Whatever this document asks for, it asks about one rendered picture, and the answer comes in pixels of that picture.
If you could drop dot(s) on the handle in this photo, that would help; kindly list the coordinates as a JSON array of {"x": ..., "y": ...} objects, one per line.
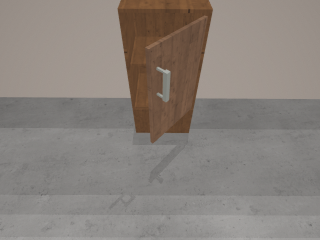
[{"x": 166, "y": 84}]

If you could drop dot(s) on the cupboard door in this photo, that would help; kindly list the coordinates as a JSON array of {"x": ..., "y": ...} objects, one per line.
[{"x": 180, "y": 53}]

